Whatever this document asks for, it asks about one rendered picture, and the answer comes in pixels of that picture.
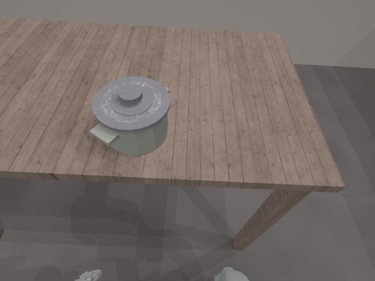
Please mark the lid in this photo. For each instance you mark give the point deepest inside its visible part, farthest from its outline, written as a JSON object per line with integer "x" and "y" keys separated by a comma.
{"x": 120, "y": 117}

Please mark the knob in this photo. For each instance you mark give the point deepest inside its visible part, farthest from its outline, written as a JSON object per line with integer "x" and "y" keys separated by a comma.
{"x": 130, "y": 94}

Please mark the table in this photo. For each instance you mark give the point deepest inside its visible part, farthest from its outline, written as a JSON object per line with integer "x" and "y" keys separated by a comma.
{"x": 239, "y": 116}

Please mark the pot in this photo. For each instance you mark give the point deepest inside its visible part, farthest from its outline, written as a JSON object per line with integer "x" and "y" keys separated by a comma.
{"x": 133, "y": 143}

